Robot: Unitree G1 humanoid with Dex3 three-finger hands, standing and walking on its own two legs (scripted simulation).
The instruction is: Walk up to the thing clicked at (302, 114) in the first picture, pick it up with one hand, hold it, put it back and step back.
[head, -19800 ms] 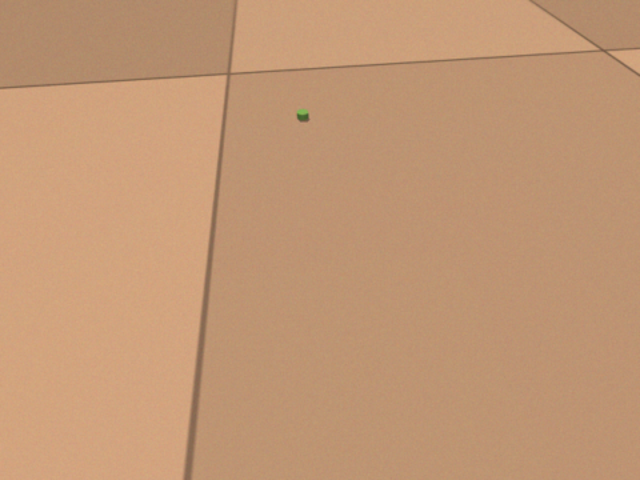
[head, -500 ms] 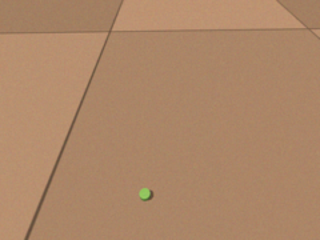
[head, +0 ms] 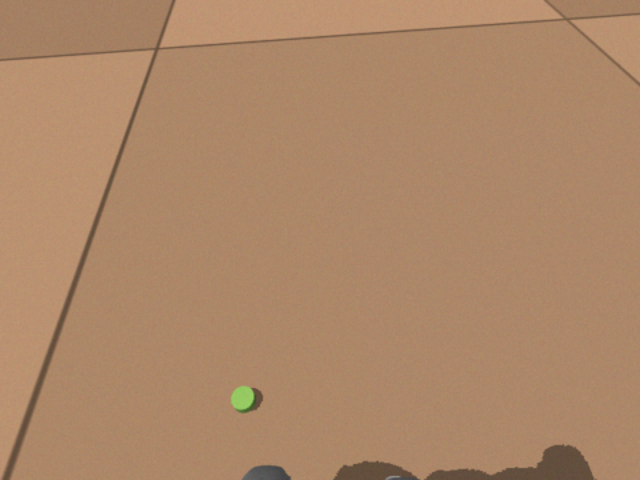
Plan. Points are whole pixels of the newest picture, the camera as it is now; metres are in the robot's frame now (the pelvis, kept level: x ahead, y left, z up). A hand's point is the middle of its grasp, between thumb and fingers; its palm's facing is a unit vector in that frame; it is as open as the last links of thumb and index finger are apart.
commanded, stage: walk up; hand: left
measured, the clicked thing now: (243, 399) +0.43 +0.29 -0.74
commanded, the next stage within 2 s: stand in 1.94 s
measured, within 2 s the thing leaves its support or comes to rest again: neither
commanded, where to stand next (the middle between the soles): +0.05 +0.05 m, yaw +0 degrees
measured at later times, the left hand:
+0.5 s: hand out of the picture +0.15 +0.29 -0.14, palm faces -0.02 -0.91 -0.41, open 7.4 cm
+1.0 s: hand out of the picture +0.07 +0.30 -0.15, palm faces -0.01 -0.94 -0.34, open 7.4 cm
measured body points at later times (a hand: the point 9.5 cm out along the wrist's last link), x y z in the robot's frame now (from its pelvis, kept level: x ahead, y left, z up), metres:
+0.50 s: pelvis +0.02 +0.01 -0.01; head +0.08 +0.01 +0.44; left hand +0.15 +0.33 -0.12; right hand +0.10 -0.30 -0.13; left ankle +0.04 +0.13 -0.73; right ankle +0.00 -0.11 -0.71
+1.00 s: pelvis -0.02 +0.04 +0.00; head -0.01 +0.05 +0.45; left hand +0.07 +0.35 -0.13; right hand +0.06 -0.27 -0.11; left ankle +0.01 +0.18 -0.73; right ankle +0.00 -0.11 -0.73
